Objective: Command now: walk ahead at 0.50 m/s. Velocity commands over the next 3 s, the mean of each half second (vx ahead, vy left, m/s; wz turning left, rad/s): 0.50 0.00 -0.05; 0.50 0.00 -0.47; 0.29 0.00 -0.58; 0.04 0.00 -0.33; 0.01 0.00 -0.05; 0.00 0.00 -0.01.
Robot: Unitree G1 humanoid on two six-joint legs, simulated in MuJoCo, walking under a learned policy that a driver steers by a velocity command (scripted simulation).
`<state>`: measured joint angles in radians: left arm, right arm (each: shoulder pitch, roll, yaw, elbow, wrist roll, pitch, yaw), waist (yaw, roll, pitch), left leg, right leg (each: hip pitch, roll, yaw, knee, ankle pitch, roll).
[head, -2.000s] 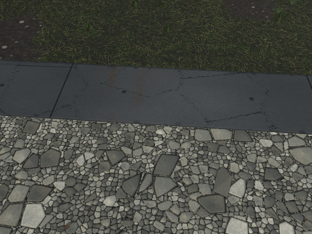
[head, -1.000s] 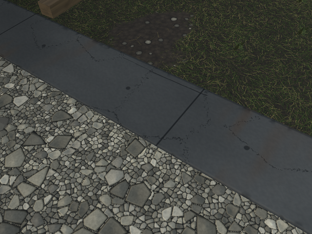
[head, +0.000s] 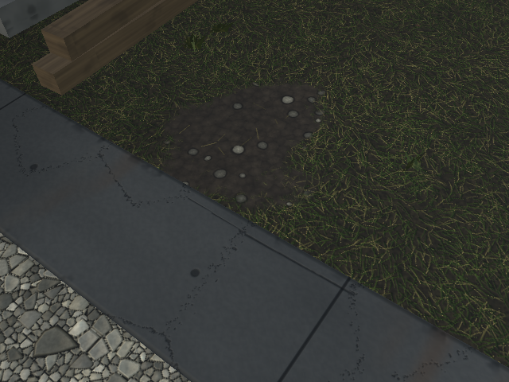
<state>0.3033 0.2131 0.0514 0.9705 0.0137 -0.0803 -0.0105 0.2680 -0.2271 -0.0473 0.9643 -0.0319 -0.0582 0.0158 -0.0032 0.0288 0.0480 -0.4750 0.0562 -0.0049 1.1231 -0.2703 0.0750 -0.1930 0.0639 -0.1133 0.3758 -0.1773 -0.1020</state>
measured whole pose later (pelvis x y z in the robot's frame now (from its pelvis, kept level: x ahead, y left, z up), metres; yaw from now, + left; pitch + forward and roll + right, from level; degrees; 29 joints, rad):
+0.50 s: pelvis +0.27 +0.05 -0.01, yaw -3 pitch -1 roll +0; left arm 0.37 0.20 0.04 1.03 0.01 -0.06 0.00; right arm 0.18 -0.21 -0.06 0.95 -0.02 -0.08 0.00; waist 0.03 -0.02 0.06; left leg -0.28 -0.03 0.15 0.46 -0.17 0.09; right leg -0.33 -0.01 0.00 1.14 -0.34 -0.09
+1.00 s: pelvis +0.51 -0.01 -0.03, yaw -19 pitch +0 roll +0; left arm 0.10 0.23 0.07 0.84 0.02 -0.02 -0.02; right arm 0.37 -0.20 -0.05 0.98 -0.01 -0.05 -0.02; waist -0.01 0.01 0.09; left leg -0.21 0.05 0.14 1.17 -0.43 0.00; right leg -0.41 0.09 -0.12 0.61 -0.21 -0.17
